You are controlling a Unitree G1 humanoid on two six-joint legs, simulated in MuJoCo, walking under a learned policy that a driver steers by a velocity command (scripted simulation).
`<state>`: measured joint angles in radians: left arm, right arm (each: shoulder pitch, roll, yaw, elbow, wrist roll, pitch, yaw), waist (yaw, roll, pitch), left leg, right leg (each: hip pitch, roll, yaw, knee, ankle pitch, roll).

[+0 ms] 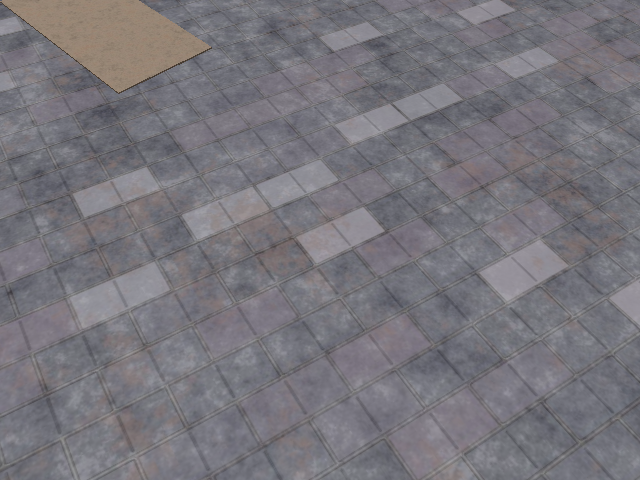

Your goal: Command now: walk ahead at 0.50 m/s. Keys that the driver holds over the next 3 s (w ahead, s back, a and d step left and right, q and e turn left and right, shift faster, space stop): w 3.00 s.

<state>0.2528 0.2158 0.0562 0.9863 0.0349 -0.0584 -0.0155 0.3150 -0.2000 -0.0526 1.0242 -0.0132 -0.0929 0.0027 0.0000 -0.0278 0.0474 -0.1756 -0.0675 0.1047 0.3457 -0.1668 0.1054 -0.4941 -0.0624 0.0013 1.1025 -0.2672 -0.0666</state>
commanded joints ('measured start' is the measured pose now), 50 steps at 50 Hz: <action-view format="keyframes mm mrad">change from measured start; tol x32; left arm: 1 37 19 3 -33 6 20 -11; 13 -329 32 -12 -165 -14 5 -12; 19 248 207 57 -19 29 -34 26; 50 172 84 10 7 -27 -35 19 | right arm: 1 65 -92 -9 -16 4 -22 -4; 20 257 -58 1 5 30 -5 -7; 41 -382 -47 8 -201 -8 41 25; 50 -3 -166 -45 -82 0 21 5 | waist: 1 29 79 13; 50 -55 92 -127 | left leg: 1 28 269 -232 -220 185 107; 17 267 269 -98 137 795 54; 20 -374 -17 -75 962 -353 -18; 21 -456 62 -156 1004 -275 -4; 42 -467 121 -30 246 81 -35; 46 17 33 5 111 39 48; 48 519 510 -715 -20 -82 247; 50 291 428 -573 -92 -124 187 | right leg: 1 -105 -42 -6 -51 88 25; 17 193 102 -123 -620 113 -69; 20 818 -366 682 -823 -4 -281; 25 331 -166 211 -940 151 -139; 36 439 -111 56 -993 395 -126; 46 536 -113 -32 -498 869 -79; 48 -34 137 -95 162 -217 -15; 50 -151 45 50 207 -119 -38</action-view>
